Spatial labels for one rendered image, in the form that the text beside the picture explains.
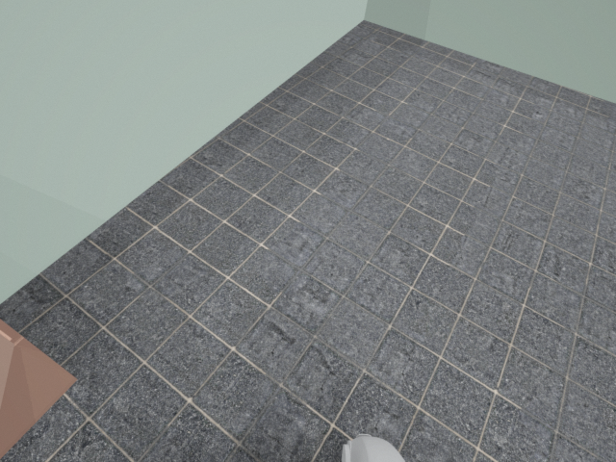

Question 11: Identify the robot right thigh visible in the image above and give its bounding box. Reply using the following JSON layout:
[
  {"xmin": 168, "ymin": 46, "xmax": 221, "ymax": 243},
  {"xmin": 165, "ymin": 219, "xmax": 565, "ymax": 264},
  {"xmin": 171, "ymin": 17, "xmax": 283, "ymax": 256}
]
[{"xmin": 342, "ymin": 436, "xmax": 405, "ymax": 462}]

